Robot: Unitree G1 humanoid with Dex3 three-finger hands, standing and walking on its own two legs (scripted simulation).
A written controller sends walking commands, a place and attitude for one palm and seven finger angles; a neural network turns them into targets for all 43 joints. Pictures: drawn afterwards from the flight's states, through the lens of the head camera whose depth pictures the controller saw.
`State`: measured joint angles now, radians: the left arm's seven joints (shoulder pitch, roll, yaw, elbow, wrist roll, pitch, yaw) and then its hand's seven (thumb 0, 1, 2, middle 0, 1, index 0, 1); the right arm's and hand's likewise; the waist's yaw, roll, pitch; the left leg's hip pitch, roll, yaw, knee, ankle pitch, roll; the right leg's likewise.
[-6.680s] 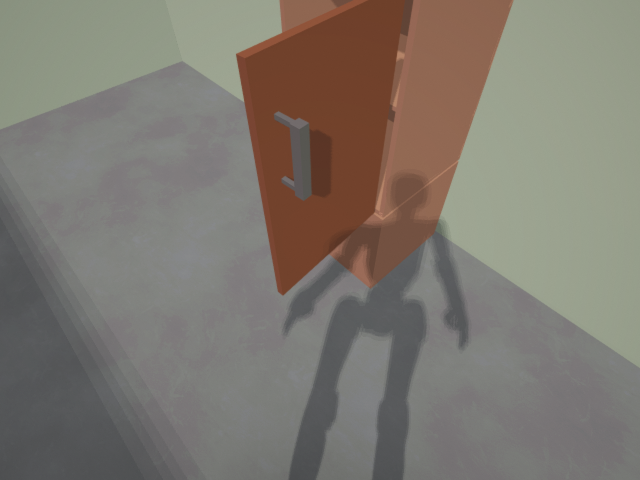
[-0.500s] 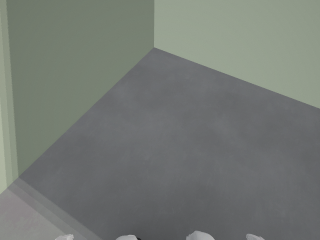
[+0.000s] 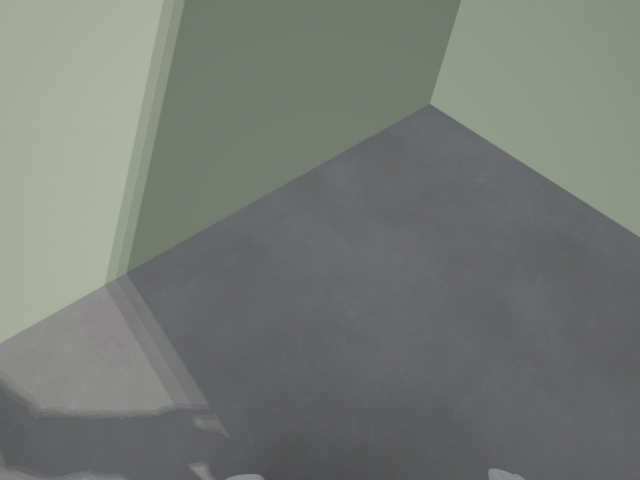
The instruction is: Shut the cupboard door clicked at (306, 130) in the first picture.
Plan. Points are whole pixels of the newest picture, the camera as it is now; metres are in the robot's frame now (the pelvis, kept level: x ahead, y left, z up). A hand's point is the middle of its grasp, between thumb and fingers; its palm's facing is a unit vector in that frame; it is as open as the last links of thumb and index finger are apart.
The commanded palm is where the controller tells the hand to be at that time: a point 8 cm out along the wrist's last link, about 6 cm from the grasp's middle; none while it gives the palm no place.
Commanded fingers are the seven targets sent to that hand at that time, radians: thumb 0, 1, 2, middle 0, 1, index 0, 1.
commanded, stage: walk to a spot facing it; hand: left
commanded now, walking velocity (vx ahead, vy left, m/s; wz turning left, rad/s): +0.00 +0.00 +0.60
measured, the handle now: out of the picture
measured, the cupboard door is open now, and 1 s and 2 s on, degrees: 95 95 95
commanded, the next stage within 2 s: none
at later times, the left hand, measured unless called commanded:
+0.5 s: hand out of the picture +0.02 +0.16 -0.14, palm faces +0.27 -0.92 -0.27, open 7.3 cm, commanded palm none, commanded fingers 0.00 0.90 0.90 -0.20 -0.30 -0.20 -0.30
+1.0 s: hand out of the picture -0.05 +0.19 -0.15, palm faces +0.55 -0.79 -0.27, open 7.3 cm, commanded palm none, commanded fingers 0.00 0.90 0.90 -0.20 -0.30 -0.20 -0.30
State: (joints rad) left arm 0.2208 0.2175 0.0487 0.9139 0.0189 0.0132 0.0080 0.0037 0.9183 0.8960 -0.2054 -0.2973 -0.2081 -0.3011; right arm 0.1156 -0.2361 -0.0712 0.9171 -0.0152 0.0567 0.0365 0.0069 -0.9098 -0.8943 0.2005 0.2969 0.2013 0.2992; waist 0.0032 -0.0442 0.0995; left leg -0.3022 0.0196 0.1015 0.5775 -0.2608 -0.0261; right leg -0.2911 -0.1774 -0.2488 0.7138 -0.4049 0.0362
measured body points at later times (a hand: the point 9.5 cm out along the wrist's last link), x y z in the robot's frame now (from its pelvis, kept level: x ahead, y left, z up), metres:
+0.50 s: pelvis -0.01 -0.05 +0.02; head +0.04 -0.06 +0.46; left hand +0.00 +0.21 -0.11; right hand +0.13 -0.29 -0.14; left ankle -0.05 +0.08 -0.64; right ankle +0.02 -0.16 -0.72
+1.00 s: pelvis -0.02 -0.05 +0.01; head +0.02 -0.02 +0.46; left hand -0.08 +0.23 -0.12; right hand +0.19 -0.22 -0.13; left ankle -0.06 +0.06 -0.72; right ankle +0.06 -0.18 -0.69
